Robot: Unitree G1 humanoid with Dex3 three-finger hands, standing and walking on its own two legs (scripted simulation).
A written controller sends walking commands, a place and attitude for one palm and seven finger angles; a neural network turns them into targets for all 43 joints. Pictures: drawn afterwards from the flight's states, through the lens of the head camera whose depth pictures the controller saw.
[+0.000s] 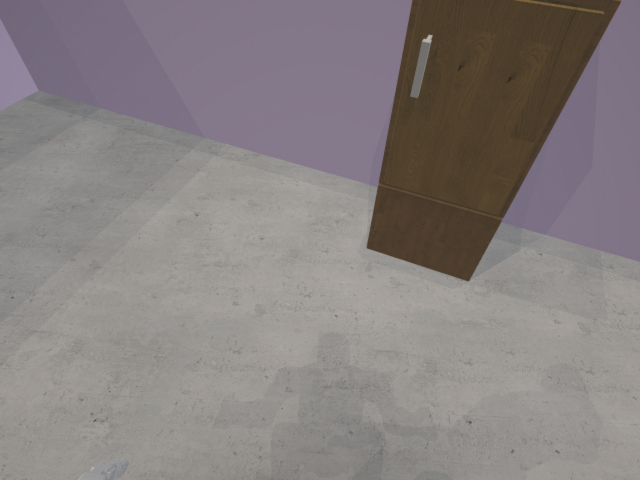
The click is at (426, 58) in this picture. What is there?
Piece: cupboard door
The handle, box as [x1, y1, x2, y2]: [410, 35, 432, 97]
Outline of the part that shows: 432,35 428,35 427,38 423,39 410,96 417,97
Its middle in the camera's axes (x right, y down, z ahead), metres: +0.26 -0.44 +1.00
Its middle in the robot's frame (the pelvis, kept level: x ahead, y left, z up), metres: +1.06 -0.21 +0.04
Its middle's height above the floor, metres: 0.81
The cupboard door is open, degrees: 0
